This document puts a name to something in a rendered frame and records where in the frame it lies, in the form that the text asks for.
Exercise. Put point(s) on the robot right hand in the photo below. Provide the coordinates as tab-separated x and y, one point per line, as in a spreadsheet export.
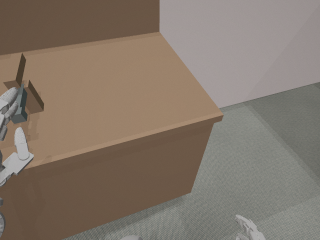
249	228

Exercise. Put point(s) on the robot left hand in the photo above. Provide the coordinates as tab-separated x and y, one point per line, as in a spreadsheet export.
16	162

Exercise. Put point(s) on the counter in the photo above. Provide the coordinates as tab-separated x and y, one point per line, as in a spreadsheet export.
116	122

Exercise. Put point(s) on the tap lever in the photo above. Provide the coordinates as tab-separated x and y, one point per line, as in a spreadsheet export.
20	115

